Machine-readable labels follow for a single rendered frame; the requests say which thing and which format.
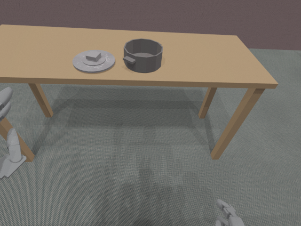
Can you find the knob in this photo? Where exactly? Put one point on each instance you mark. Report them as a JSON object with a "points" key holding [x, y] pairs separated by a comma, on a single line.
{"points": [[92, 55]]}

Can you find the table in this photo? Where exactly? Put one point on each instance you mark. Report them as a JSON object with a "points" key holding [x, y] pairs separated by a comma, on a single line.
{"points": [[43, 55]]}

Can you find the robot left hand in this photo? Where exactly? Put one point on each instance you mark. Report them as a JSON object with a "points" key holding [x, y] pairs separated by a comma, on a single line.
{"points": [[9, 163]]}

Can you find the pot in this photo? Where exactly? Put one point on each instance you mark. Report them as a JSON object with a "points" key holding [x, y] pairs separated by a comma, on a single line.
{"points": [[143, 55]]}

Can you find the robot right hand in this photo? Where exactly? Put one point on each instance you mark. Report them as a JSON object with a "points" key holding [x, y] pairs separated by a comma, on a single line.
{"points": [[229, 213]]}

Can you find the lid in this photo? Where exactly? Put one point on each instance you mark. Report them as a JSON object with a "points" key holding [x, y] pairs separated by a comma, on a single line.
{"points": [[104, 62]]}

